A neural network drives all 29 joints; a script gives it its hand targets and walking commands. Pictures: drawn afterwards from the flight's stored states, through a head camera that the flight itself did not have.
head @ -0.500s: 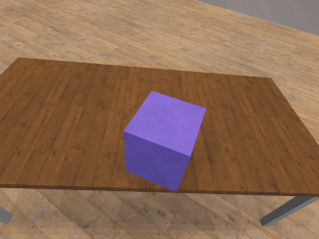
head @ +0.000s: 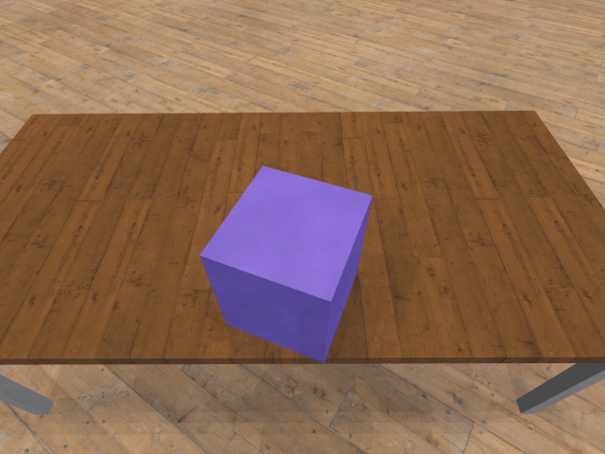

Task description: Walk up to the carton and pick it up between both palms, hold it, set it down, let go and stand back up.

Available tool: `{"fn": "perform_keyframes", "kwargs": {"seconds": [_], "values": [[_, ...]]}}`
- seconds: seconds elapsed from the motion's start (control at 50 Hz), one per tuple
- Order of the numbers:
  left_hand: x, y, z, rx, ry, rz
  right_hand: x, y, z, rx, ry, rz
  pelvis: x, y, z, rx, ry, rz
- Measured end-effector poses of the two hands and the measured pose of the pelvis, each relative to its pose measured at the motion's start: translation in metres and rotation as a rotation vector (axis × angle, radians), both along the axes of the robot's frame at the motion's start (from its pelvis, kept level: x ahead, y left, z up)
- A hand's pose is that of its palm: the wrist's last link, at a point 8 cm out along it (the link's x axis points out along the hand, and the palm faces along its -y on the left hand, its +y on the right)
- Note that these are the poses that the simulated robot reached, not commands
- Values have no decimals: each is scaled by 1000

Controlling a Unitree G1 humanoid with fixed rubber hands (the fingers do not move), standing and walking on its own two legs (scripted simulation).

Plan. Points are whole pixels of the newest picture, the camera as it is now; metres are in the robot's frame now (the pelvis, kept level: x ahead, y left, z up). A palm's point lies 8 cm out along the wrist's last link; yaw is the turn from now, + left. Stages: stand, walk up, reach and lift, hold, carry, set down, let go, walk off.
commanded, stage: walk up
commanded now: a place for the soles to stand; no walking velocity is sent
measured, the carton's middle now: (293, 265) +0.45 +0.03 -0.08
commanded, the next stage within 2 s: reach and lift in 1.46 s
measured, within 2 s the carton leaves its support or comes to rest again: neither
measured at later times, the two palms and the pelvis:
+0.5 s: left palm out of the picture +0.09 +0.32 -0.10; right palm out of the picture +0.12 -0.32 -0.10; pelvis +0.03 +0.00 +0.00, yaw -1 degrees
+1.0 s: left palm out of the picture +0.09 +0.32 -0.10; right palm out of the picture +0.12 -0.32 -0.10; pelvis +0.03 +0.00 +0.00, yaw -1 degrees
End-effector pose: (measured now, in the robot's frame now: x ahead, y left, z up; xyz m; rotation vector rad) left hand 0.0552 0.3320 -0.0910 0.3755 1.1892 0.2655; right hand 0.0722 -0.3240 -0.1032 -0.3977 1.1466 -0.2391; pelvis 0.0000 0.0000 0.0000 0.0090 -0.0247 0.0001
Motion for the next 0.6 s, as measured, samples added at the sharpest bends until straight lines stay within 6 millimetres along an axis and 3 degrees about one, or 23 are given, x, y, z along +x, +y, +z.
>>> {"fn": "perform_keyframes", "kwargs": {"seconds": [0.1, 0.22, 0.3, 0.38, 0.6], "values": [[10, 6, -11, -23, -6, -6, 8, 10, 6, -18, -19, 8, 10, 10, -2, -12, -6, 2], [20, -3, -15, -45, -5, -21, 13, 2, 16, -37, -33, 1, 15, 5, 0, -23, -5, -13], [25, -15, -13, -38, -16, -34, 26, -5, 12, -24, -47, 2, 18, -4, -1, -14, -6, -12], [31, -14, -6, -23, -23, -44, 40, -2, 9, -2, -65, 10, 22, -5, 0, -14, 1, -11], [38, -15, -10, -30, -10, -59, 53, 0, 8, -2, -59, 15, 30, -2, 0, -17, 11, -10]]}}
